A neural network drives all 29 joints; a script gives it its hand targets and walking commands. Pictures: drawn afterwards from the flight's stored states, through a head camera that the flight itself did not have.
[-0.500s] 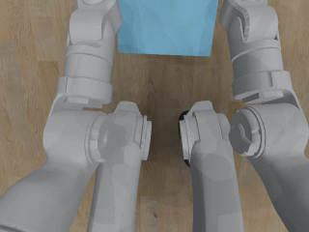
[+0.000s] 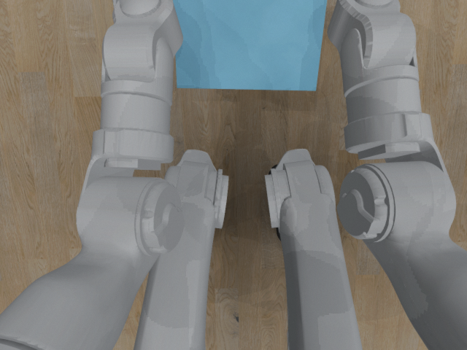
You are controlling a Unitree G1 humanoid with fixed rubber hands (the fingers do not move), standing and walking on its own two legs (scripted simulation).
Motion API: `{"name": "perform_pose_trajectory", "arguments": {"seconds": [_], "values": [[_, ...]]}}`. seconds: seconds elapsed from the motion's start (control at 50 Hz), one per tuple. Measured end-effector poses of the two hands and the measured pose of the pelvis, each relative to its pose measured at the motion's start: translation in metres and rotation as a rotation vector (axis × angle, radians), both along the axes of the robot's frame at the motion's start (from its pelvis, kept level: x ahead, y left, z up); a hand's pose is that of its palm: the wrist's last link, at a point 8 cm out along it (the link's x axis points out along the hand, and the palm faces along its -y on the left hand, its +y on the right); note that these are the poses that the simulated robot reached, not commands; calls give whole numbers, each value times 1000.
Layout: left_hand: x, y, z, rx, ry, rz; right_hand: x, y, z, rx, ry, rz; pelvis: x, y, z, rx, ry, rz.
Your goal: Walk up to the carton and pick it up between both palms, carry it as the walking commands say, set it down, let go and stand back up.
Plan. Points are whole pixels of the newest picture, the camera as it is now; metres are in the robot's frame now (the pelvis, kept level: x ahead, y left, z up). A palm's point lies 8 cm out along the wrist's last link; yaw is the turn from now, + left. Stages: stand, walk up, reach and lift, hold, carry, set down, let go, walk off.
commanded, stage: reach and lift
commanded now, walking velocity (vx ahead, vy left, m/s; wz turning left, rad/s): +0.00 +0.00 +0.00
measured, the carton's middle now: (242, 8) +0.55 +0.00 -0.18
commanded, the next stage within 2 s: none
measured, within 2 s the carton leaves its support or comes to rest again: neither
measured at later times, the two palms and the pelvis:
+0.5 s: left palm out of the picture +0.52 +0.12 -0.02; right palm out of the picture +0.53 -0.13 -0.03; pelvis -0.02 +0.00 +0.05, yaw -1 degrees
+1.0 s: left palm out of the picture +0.50 +0.12 +0.05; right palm out of the picture +0.51 -0.13 +0.04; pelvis -0.01 +0.00 +0.11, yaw -1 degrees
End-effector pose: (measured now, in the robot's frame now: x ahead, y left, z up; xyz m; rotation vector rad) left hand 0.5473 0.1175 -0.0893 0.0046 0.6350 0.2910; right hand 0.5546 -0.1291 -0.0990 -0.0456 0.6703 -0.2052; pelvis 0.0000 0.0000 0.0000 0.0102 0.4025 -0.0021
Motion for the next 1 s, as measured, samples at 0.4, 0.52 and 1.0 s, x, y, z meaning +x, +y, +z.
{"name": "perform_pose_trajectory", "arguments": {"seconds": [0.4,0.52,1.0], "values": [[-24,1,57,-3,5,-2,-25,1,57,-21,6,12,-17,1,39,6,-54,-11],[-27,3,74,-1,2,-4,-29,3,73,-19,3,10,-20,2,51,1,-66,-11],[-44,-1,140,8,12,-4,-44,-1,140,-39,14,31,-15,5,107,-11,-134,-9]]}}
